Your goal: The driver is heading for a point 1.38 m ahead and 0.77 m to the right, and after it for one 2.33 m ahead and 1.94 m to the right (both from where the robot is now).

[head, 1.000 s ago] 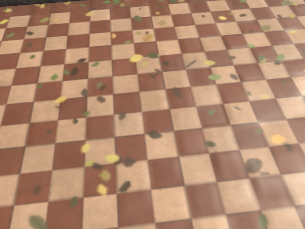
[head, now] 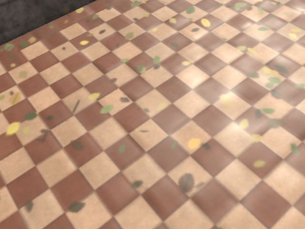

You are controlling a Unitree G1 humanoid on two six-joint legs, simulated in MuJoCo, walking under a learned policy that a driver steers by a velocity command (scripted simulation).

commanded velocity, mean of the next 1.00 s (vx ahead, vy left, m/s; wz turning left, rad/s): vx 0.00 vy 0.00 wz -0.33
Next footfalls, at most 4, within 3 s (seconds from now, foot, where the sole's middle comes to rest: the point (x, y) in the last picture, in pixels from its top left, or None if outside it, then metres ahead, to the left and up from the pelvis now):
0.38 left None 0.07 0.13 -0.77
1.50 left None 0.15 0.04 -0.77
1.84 right None -0.05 -0.11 -0.77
2.62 right None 0.29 -0.35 -0.77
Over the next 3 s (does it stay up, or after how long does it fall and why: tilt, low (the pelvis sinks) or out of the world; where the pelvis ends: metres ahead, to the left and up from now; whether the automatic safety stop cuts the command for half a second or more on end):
stays up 0.37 -0.29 0.01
